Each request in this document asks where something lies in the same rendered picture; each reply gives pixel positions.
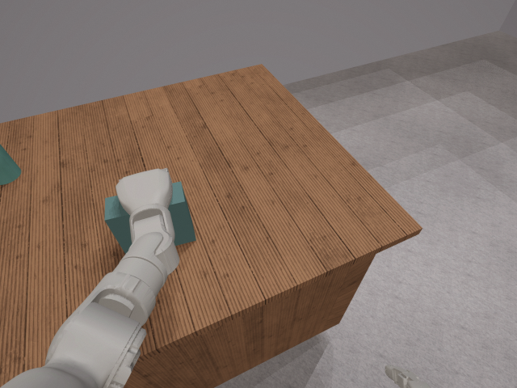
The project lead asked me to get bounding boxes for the left robot forearm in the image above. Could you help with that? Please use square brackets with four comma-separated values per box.
[45, 205, 179, 365]

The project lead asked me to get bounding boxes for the table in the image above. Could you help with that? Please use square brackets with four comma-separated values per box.
[0, 64, 422, 388]

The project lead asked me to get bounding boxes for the right robot hand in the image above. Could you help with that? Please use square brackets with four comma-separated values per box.
[385, 365, 431, 388]

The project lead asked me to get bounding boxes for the left robot hand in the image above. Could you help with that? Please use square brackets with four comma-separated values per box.
[116, 168, 173, 216]

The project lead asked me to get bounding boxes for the sponge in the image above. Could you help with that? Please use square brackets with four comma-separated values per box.
[104, 181, 196, 254]

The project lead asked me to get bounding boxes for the robot left upper arm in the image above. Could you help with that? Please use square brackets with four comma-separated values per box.
[0, 302, 147, 388]

